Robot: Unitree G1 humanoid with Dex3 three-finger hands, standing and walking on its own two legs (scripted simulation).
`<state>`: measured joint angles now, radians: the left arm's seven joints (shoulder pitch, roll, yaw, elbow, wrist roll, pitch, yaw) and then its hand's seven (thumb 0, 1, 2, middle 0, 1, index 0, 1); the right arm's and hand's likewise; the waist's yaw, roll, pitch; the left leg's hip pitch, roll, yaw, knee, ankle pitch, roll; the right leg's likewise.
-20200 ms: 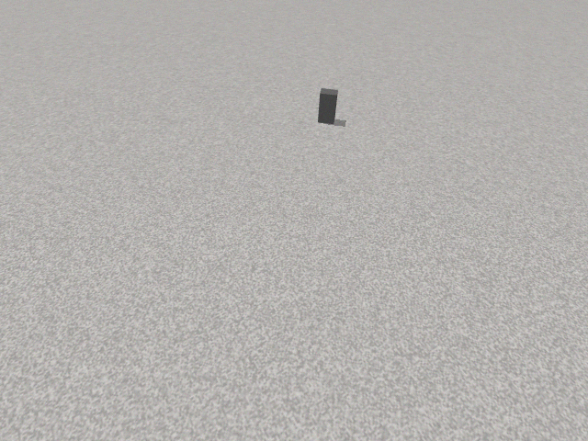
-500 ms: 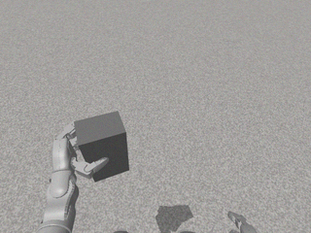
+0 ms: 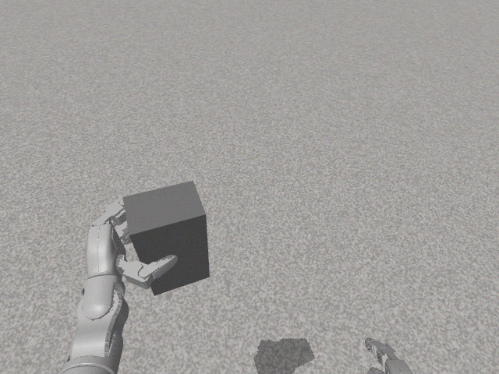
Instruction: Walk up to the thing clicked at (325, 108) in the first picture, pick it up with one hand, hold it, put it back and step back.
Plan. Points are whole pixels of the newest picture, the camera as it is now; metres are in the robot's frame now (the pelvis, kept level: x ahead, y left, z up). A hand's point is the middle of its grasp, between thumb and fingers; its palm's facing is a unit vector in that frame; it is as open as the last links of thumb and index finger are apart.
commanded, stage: hold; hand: left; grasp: from the side
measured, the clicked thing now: (172, 242) +0.33 +0.14 +0.02
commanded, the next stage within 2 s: crouch in 2.00 s
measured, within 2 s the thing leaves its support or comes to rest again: neither
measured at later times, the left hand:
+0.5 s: hand (140, 244) +0.32 +0.18 +0.04, palm faces +0.20 -0.98 -0.02, open 10.7 cm
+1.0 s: hand (138, 242) +0.32 +0.18 +0.05, palm faces +0.20 -0.98 -0.02, open 10.7 cm
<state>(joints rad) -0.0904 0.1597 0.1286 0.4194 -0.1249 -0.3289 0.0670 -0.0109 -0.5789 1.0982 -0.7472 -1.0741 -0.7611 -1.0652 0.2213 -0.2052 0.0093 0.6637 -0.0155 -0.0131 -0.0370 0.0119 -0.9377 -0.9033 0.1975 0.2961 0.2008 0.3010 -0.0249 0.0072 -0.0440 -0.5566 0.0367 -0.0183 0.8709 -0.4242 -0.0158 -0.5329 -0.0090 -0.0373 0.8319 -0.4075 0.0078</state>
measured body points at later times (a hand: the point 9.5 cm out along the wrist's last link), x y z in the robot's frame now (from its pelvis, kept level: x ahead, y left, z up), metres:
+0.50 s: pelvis +0.00 +0.00 +0.00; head +0.03 +0.01 +0.45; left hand +0.30 +0.23 +0.04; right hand +0.13 -0.23 -0.10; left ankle +0.01 +0.13 -0.70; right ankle +0.01 -0.13 -0.70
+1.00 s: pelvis +0.00 +0.01 +0.00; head +0.03 +0.01 +0.45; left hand +0.30 +0.23 +0.05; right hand +0.13 -0.23 -0.10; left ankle +0.01 +0.13 -0.70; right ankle +0.01 -0.13 -0.70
